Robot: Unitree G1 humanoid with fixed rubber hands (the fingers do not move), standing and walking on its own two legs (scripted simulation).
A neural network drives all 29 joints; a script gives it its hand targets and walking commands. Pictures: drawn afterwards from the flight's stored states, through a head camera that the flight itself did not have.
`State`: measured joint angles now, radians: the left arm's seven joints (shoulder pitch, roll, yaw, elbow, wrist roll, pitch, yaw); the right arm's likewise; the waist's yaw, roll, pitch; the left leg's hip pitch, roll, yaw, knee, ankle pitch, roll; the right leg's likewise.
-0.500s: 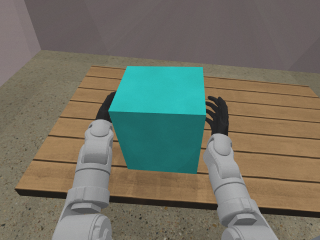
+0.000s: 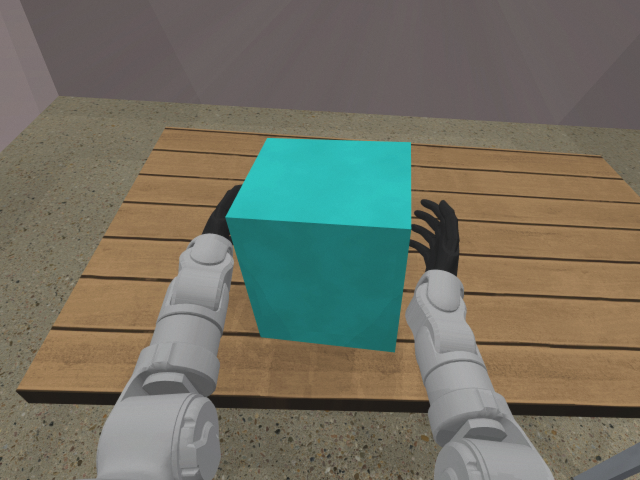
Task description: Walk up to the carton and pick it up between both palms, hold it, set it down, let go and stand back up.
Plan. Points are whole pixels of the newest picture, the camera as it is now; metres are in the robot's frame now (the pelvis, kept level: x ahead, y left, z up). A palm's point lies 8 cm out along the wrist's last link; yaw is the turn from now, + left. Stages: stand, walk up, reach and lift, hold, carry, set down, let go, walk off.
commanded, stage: set down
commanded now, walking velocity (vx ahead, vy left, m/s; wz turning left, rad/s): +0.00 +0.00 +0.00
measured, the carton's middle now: (331, 245) +0.41 -0.08 +0.09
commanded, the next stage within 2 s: none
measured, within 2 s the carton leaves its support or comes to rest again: neither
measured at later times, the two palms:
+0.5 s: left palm (229, 237) +0.44 +0.06 +0.09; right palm (435, 271) +0.34 -0.21 +0.09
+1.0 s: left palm (228, 240) +0.45 +0.06 +0.07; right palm (428, 272) +0.35 -0.20 +0.08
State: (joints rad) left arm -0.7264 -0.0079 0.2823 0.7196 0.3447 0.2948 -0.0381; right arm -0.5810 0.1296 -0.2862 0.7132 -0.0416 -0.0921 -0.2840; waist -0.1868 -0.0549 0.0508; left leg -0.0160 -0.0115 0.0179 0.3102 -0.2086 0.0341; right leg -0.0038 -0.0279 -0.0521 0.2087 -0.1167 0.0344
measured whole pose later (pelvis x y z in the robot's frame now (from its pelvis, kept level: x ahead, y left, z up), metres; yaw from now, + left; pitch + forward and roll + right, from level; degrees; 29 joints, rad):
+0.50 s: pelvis +0.02 +0.00 +0.00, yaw +0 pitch +0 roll -2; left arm -0.72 0.04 0.24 0.80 0.31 0.23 -0.05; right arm -0.54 0.16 -0.27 0.70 -0.05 -0.10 -0.33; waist -0.23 -0.04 0.00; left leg -0.09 0.00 0.01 0.33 -0.23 0.03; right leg -0.07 -0.02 -0.06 0.20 -0.13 0.03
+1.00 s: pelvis +0.02 +0.00 +0.00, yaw +0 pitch +3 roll -2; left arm -0.78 0.07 0.29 0.94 0.33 0.17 -0.06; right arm -0.60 0.21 -0.38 0.82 -0.14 -0.16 -0.32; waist -0.24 -0.04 -0.04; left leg -0.18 0.00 0.01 0.36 -0.24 0.03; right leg -0.14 -0.01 -0.07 0.21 -0.13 0.03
